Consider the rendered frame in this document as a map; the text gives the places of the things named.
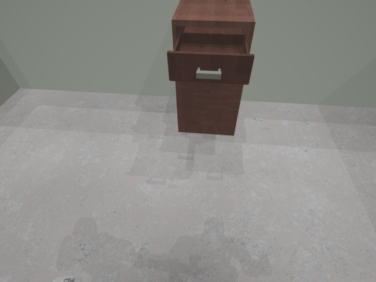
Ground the cabinet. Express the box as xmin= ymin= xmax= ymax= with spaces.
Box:
xmin=172 ymin=0 xmax=256 ymax=136

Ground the drawer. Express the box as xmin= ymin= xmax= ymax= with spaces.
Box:
xmin=167 ymin=32 xmax=254 ymax=85

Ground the handle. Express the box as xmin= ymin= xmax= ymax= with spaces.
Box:
xmin=196 ymin=68 xmax=221 ymax=79

